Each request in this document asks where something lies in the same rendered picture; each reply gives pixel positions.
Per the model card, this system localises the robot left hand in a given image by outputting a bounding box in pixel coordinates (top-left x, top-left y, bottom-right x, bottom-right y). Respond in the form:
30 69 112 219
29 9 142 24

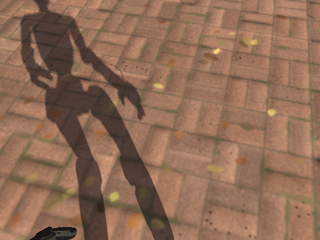
30 226 77 240

